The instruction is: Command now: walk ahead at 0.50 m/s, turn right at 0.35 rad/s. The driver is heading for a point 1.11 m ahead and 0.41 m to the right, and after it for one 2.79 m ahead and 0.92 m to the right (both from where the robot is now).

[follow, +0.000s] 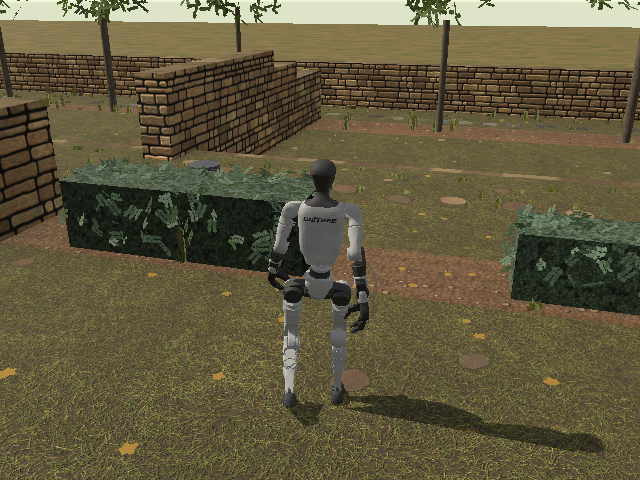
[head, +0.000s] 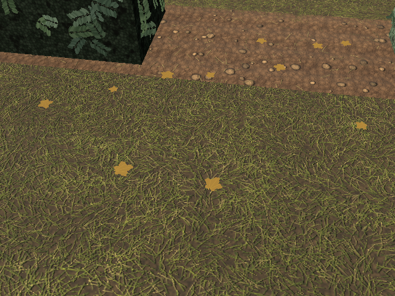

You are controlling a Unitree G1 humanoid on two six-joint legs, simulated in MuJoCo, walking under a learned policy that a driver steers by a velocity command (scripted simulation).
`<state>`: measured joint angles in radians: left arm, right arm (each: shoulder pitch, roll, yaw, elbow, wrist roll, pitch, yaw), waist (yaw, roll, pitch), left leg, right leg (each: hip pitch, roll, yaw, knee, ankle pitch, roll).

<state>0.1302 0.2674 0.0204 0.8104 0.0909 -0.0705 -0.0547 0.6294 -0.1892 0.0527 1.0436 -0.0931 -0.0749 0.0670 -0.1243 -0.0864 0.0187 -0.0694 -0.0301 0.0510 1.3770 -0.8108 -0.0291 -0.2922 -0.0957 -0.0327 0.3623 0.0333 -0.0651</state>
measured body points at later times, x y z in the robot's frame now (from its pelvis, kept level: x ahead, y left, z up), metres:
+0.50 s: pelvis +0.31 +0.00 -0.02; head +0.33 +0.00 +0.43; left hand +0.44 +0.23 -0.15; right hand +0.38 -0.27 -0.13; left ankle +0.40 +0.08 -0.76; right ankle +0.21 -0.10 -0.67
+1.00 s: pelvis +0.52 -0.13 -0.06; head +0.52 -0.13 +0.39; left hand +0.70 +0.07 -0.19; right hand +0.46 -0.40 -0.18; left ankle +0.53 +0.03 -0.68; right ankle +0.42 -0.17 -0.76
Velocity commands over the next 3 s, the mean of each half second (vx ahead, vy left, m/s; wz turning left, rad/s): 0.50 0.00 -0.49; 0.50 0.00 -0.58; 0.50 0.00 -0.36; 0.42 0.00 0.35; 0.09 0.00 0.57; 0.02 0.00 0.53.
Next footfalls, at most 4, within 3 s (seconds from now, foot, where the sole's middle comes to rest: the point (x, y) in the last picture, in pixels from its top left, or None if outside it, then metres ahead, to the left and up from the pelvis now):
0.36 left None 0.44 0.07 -0.79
0.88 right None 0.45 -0.20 -0.79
1.22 left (229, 234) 0.82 -0.19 -0.97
1.60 right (311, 220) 0.84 -0.56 -0.97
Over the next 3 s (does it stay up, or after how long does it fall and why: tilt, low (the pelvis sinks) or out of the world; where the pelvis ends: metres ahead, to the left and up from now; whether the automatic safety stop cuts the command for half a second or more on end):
stays up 0.99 -0.56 -0.18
